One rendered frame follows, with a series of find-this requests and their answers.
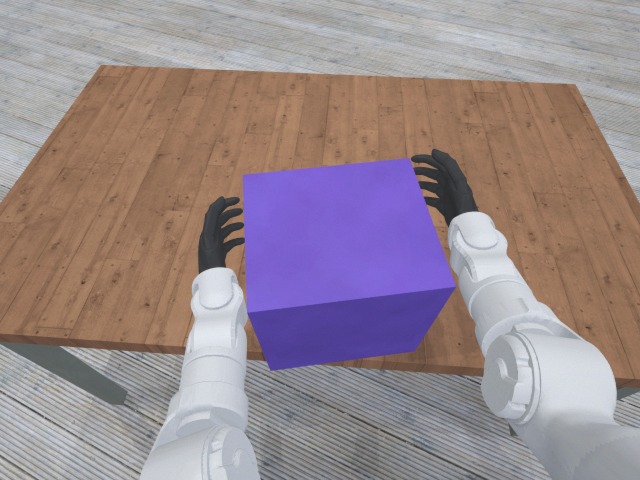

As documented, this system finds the table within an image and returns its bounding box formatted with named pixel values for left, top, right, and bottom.
left=0, top=65, right=640, bottom=436

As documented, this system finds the carton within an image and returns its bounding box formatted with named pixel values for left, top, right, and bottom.
left=243, top=158, right=456, bottom=371

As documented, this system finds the robot right upper arm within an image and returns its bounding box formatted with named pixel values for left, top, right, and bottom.
left=481, top=331, right=640, bottom=480

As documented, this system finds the robot right hand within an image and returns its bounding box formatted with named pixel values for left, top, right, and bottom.
left=411, top=149, right=479, bottom=227

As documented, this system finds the robot right forearm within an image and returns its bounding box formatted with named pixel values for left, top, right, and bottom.
left=447, top=212, right=617, bottom=414

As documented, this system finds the robot left hand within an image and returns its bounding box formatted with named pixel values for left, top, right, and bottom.
left=198, top=196, right=245, bottom=274

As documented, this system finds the robot left forearm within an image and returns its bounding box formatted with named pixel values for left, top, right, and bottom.
left=139, top=267, right=248, bottom=480

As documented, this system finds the robot left upper arm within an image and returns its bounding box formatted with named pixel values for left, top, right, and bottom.
left=140, top=424, right=261, bottom=480

